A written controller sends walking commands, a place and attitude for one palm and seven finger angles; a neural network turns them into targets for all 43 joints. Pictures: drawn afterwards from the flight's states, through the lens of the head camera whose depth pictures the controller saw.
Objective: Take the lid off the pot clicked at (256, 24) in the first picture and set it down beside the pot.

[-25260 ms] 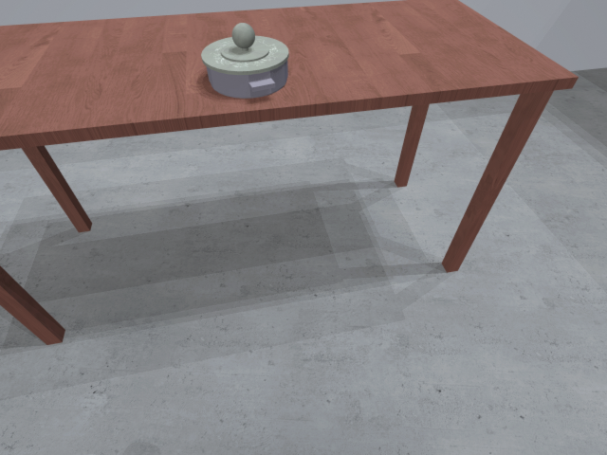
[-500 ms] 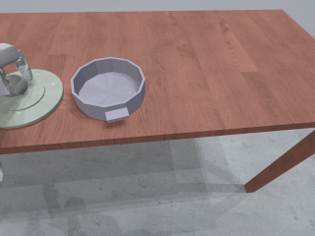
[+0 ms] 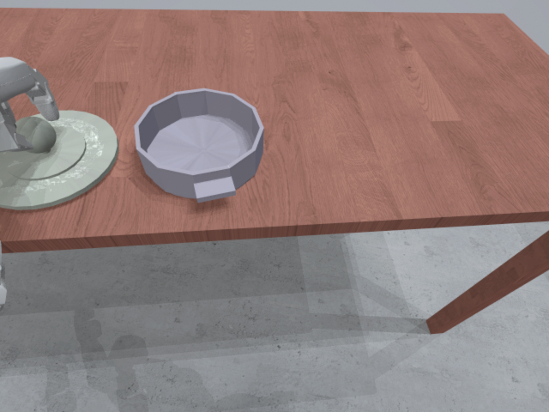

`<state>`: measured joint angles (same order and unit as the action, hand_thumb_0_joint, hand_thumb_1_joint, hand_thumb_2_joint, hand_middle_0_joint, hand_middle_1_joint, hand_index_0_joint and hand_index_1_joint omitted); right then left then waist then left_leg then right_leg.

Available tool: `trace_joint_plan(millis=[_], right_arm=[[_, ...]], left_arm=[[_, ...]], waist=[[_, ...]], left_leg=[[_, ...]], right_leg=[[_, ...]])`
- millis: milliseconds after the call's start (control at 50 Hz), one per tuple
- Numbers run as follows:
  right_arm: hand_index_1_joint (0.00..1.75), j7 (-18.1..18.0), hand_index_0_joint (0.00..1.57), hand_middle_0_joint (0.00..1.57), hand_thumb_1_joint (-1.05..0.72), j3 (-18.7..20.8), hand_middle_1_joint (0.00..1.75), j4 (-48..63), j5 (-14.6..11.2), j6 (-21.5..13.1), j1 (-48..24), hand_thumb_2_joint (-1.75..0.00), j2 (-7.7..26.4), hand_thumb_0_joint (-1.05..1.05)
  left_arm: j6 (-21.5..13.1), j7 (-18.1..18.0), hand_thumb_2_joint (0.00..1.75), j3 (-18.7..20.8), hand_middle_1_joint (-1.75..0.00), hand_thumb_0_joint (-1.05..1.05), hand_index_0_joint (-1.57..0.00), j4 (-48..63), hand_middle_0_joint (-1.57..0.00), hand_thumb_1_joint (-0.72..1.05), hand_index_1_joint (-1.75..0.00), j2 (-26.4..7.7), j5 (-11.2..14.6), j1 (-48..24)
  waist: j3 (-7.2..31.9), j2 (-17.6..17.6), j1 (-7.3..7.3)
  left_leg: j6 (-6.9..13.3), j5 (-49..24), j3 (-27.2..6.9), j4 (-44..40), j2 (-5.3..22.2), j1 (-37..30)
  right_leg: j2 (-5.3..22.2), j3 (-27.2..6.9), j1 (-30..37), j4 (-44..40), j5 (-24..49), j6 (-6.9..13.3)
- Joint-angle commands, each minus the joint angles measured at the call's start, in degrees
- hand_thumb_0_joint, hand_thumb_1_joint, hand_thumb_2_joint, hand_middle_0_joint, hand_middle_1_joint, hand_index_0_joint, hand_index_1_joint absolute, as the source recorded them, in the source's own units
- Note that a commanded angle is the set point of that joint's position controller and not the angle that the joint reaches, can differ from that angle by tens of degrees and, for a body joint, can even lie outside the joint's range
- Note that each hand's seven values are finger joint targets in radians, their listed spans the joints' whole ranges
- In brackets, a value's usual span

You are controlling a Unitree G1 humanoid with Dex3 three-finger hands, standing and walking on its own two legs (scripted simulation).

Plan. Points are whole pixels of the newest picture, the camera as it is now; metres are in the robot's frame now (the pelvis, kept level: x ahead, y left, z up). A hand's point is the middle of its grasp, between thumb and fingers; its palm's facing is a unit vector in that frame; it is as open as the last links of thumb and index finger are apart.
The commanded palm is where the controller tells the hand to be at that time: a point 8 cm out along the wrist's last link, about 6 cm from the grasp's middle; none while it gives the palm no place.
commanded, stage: open the fingers wide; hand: left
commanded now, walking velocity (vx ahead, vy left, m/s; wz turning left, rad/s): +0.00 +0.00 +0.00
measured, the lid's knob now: (34, 135) +0.48 +0.33 +0.13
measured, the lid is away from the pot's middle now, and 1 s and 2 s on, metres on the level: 0.23 0.23 0.23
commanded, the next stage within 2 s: raise the empty hand in 0.44 s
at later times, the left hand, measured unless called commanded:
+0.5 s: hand (7, 123) +0.45 +0.34 +0.17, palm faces -0.32 -0.08 -0.94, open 11.0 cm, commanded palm +0.46 +0.33 +0.22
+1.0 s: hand out of the picture +0.45 +0.36 +0.21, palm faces -0.27 -0.11 -0.96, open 11.0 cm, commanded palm +0.46 +0.34 +0.28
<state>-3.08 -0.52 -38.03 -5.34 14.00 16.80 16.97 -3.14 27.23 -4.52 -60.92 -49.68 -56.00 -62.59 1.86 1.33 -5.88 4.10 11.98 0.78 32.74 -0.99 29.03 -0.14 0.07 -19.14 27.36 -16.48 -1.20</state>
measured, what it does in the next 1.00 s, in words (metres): stands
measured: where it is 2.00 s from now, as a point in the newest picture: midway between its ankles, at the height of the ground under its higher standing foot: outside the picture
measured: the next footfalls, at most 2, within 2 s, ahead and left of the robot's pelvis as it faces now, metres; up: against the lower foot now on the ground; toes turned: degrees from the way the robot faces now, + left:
none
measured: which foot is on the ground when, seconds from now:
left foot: down 0.00-1.00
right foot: down 0.00-1.00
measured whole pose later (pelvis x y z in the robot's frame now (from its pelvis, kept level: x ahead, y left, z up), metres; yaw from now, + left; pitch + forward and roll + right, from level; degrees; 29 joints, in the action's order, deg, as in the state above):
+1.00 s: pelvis +0.00 +0.03 +0.00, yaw +1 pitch +7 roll -3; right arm -2.2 -0.3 -38.2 -5.2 13.2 17.6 16.9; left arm 1.3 29.3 -7.1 -58.1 -48.6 -55.2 -67.9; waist 2.2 1.5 -5.4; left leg 6.4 11.0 1.1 31.3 -3.1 27.9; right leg 1.6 -0.1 -17.4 25.2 -15.6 0.3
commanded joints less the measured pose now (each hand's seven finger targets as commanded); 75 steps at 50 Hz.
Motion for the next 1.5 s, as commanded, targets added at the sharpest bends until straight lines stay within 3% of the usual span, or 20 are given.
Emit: trace_joint_plan(millis=[0, 80, 140, 300, 340, 420, 500, 620, 700, 780, 860, 900, 1000, 1040, 1120, 1140, 1260, 1340, 1400, 1480], right_arm=[[0.30, -0.93, 0.20, 0.20, -0.90, 4.10, 0.30, 4.48, 0.70, -0.91, 3.63, -0.90, 10.58, 0.00], [0.30, -0.64, 0.20, 0.20, -0.90, 3.95, 0.30, 4.66, 0.52, -0.59, 3.78, -0.90, 10.78, 0.00], [0.30, -0.27, 0.20, 0.20, -0.90, 4.35, 0.30, 5.39, 0.86, -0.60, 3.66, -0.90, 10.76, 0.00], [0.30, -0.39, 0.20, 0.20, -0.90, 4.16, 0.30, 5.26, 0.54, -0.26, 3.89, -0.90, 10.80, 0.00], [0.30, -0.40, 0.20, 0.20, -0.90, 4.12, 0.30, 5.17, 0.59, -0.40, 3.97, -0.90, 11.02, 0.00], [0.30, -0.42, 0.20, 0.20, -0.90, 4.43, 0.30, 5.78, 0.75, -1.06, 3.40, -0.90, 10.47, 0.00], [0.30, -0.43, 0.20, 0.20, -0.90, 4.01, 0.30, 4.93, 0.46, -0.54, 3.85, -0.90, 10.59, 0.00], [0.30, -0.56, 0.20, 0.20, -0.90, 4.12, 0.30, 5.68, 0.85, -1.35, 2.79, -0.90, 10.55, 0.00], [0.30, -0.86, 0.20, 0.20, -0.90, 3.77, 0.30, 4.85, 0.63, -1.52, 3.59, -0.90, 10.64, 0.00], [0.30, -0.20, 0.20, 0.20, -0.90, 3.80, 0.30, 4.73, 0.62, -1.65, 2.93, -0.90, 10.40, 0.00], [0.30, -0.15, 0.20, 0.20, -0.90, 4.04, 0.30, 5.43, 0.93, -2.03, 3.06, -0.90, 10.56, 0.00], [0.30, -0.17, 0.20, 0.20, -0.90, 3.90, 0.30, 4.85, 0.74, -1.91, 3.36, -0.90, 10.48, 0.00], [0.30, 0.02, 0.20, 0.20, -0.90, 3.88, 0.30, 4.26, 0.76, -2.60, 3.27, -0.90, 10.71, 0.00], [0.30, 0.03, 0.20, 0.20, -0.90, 3.94, 0.30, 4.17, 0.90, -2.97, 3.29, -0.90, 11.06, 0.00], [0.30, -0.26, 0.20, 0.20, -0.90, 3.80, 0.30, 3.98, 1.03, -3.81, 4.14, -0.90, 11.05, 0.00], [0.30, -0.08, 0.20, 0.20, -0.90, 3.85, 0.30, 3.90, 1.16, -3.73, 3.91, -0.90, 11.22, 0.00], [0.30, 0.39, 0.20, 0.20, -0.90, 4.12, 0.30, 4.13, 1.18, -4.49, 3.48, -0.90, 10.67, 0.00], [0.30, 0.62, 0.20, 0.20, -0.90, 3.99, 0.30, 4.69, 1.35, -4.74, 3.28, -0.90, 10.81, 0.00], [0.30, 0.65, 0.20, 0.20, -0.90, 3.83, 0.30, 4.03, 1.13, -4.84, 3.34, -0.90, 10.50, 0.00], [0.30, 0.32, 0.20, 0.20, -0.90, 3.70, 0.30, 3.29, 1.24, -5.81, 3.52, -0.90, 10.86, 0.00]], left_arm=[[-0.90, -1.97, 0.94, 5.18, -0.66, 0.00, -0.55, 11.87, -0.55, -0.04, -0.66, -15.78, 0.76, -27.22], [-0.39, -2.06, 0.93, 5.92, -0.60, 0.00, -0.52, 10.17, -0.52, -0.11, -0.60, -16.65, 1.23, -25.03], [-0.75, -2.80, 0.93, 7.38, -0.56, 0.00, -0.50, 16.46, -0.50, -0.15, -0.56, -18.61, 0.33, -27.72], [0.76, -2.28, 0.96, 5.47, -0.52, 0.00, -0.53, 10.28, -0.53, -0.16, -0.52, -15.68, 1.23, -24.16], [0.50, -2.62, 0.97, 6.06, -0.51, 0.00, -0.53, 13.22, -0.53, -0.17, -0.51, -17.63, 0.68, -27.26], [-0.50, -2.45, 0.97, 4.27, -0.50, 0.00, -0.54, 18.42, -0.54, -0.17, -0.50, -14.16, 1.09, -28.51], [0.82, -1.99, 0.98, 5.20, -0.49, 0.00, -0.54, 8.89, -0.54, -0.17, -0.49, -14.20, 2.34, -22.70], [0.60, -2.72, 0.98, 4.35, -0.48, 0.00, -0.54, 20.01, -0.54, -0.17, -0.48, -15.60, 0.47, -33.99], [1.74, -1.67, 0.98, 5.93, -0.48, 0.00, -0.54, 11.31, -0.54, -0.17, -0.48, -16.28, 1.85, -29.05], [3.36, -1.18, 0.98, -0.10, -0.48, 0.00, -0.54, 11.47, -0.54, -0.17, -0.48, -10.53, 0.37, -31.28], [3.28, -0.51, 0.98, 3.64, -0.48, 0.00, -0.54, 16.31, -0.54, -0.17, -0.48, -14.73, 0.30, -33.73], [4.01, 0.15, 0.98, 2.50, -0.48, 0.00, -0.54, 12.71, -0.54, -0.17, -0.48, -12.96, 1.12, -32.70], [5.22, 0.38, 0.98, -0.84, -0.48, 0.00, -0.54, 13.39, -0.54, -0.17, -0.48, -9.86, 0.41, -37.21], [5.14, 0.18, 0.98, 0.14, -0.48, 0.00, -0.54, 16.06, -0.54, -0.17, -0.48, -11.67, -0.07, -40.39], [6.03, 0.60, 0.98, -0.21, -0.48, 0.00, -0.54, 12.13, -0.54, -0.17, -0.48, -10.16, 0.09, -38.98], [6.29, 0.37, 0.98, 2.21, -0.48, 0.00, -0.54, 13.07, -0.54, -0.17, -0.48, -13.60, -0.46, -39.94], [8.11, 0.66, 0.98, -1.47, -0.48, 0.00, -0.54, 12.92, -0.54, -0.17, -0.48, -8.55, -1.20, -42.02], [9.23, 0.88, 0.98, -0.05, -0.48, 0.00, -0.54, 13.87, -0.54, -0.17, -0.48, -10.35, -1.36, -41.32], [10.81, 1.18, 0.98, -3.51, -0.48, 0.00, -0.54, 11.03, -0.54, -0.17, -0.48, -6.21, -1.33, -42.51], [11.59, 1.07, 0.98, -3.98, -0.48, 0.00, -0.54, 12.08, -0.54, -0.17, -0.48, -6.51, -1.86, -48.14]], waist=[[22.04, 6.83, -0.57], [20.60, 5.04, -0.33], [25.10, 9.47, 0.35], [18.80, 4.12, -0.41], [21.53, 6.30, -0.20], [25.24, 10.07, -0.14], [18.26, 2.80, -0.46], [24.94, 10.15, -0.28], [21.04, 4.21, -0.31], [19.18, 7.22, -0.49], [24.89, 7.34, -0.04], [21.03, 4.92, -0.53], [19.42, 7.72, -0.47], [22.19, 8.50, -0.14], [21.06, 6.06, 0.03], [22.85, 5.77, 0.34], [22.49, 7.43, 0.21], [22.79, 6.31, 0.86], [19.38, 4.63, 0.19], [20.35, 4.99, 0.08]], left_leg=[[0.48, -14.66, -2.86, -1.99, -0.27, -25.67], [0.55, -14.39, -2.30, -1.92, -0.66, -22.70], [0.49, -19.30, -3.11, -1.29, -0.24, -27.24], [0.62, -11.38, -3.04, -2.80, -0.51, -22.51], [0.43, -12.59, -3.35, -2.73, -0.18, -24.46], [0.20, -20.19, -4.63, -1.48, 0.31, -30.73], [0.38, -10.89, -3.65, -3.08, -0.34, -22.87], [-0.02, -16.52, -5.68, -2.69, 0.33, -30.84], [0.43, -11.18, -4.55, -4.08, -0.56, -25.31], [-0.40, -11.21, -5.65, -4.58, -0.03, -26.53], [0.12, -17.17, -5.35, -3.28, -0.57, -29.62], [0.12, -13.28, -5.60, -4.36, -0.49, -27.54], [-0.85, -8.60, -7.64, -6.49, 0.03, -28.95], [-1.26, -9.57, -8.07, -6.68, 0.28, -30.26], [-1.30, -10.44, -7.51, -6.84, -0.18, -29.15], [-1.03, -10.72, -7.34, -6.81, -0.18, -29.41], [-2.14, -15.12, -9.01, -6.65, 0.26, -32.06], [-2.19, -16.01, -8.40, -7.01, 0.15, -31.46], [-2.15, -10.42, -9.09, -8.26, 0.25, -30.10], [-2.55, -5.66, -10.63, -9.76, 0.49, -31.10]], right_leg=[[-4.47, 2.44, -6.44, -3.37, 9.57, 3.94], [-4.40, 2.42, -5.08, -2.77, 10.70, 3.91], [-4.46, 2.18, -5.54, -2.60, 10.82, 4.07], [-4.37, 2.58, -6.52, -3.41, 7.93, 3.91], [-4.32, 2.36, -6.34, -3.04, 7.72, 4.00], [-4.44, 2.55, -8.42, -3.12, 8.67, 4.28], [-4.22, 2.65, -7.28, -3.42, 7.25, 3.81], [-4.31, 2.31, -8.45, -3.89, 6.86, 4.37], [-4.20, 2.40, -5.62, -4.65, 7.40, 4.06], [-4.20, 2.69, -8.41, -4.46, 5.32, 4.20], [-4.13, 1.97, -5.92, -4.71, 8.36, 4.11], [-4.14, 2.43, -6.69, -5.24, 6.74, 3.91], [-4.24, 2.33, -9.05, -5.56, 4.08, 4.15], [-4.03, 2.04, -8.02, -5.50, 4.49, 4.21], [-3.96, 2.08, -6.91, -5.78, 5.70, 4.40], [-3.88, 1.66, -5.75, -5.90, 5.79, 4.14], [-4.02, 1.69, -8.18, -5.55, 5.59, 4.23], [-3.76, 1.26, -6.58, -5.77, 6.31, 4.13], [-3.67, 1.49, -8.07, -5.92, 4.46, 3.95], [-3.51, 1.02, -8.22, -6.15, 3.91, 3.90]])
